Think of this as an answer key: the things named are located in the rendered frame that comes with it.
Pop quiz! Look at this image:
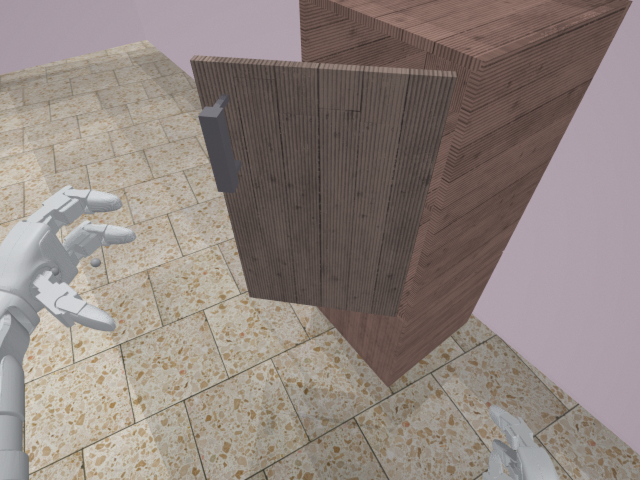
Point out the cupboard door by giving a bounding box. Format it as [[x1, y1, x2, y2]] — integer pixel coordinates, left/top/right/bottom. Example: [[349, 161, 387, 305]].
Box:
[[190, 55, 457, 317]]

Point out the right robot hand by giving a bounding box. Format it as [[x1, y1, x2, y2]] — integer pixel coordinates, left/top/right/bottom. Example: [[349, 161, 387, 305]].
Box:
[[483, 405, 560, 480]]

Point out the left robot hand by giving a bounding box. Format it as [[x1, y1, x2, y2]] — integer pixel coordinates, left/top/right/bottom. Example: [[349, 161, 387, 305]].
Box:
[[0, 185, 136, 331]]

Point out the handle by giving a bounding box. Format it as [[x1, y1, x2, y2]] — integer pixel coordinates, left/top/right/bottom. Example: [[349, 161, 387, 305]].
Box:
[[198, 94, 242, 193]]

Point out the robot left forearm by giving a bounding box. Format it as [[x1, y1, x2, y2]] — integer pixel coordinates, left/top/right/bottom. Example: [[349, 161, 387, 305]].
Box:
[[0, 289, 40, 480]]

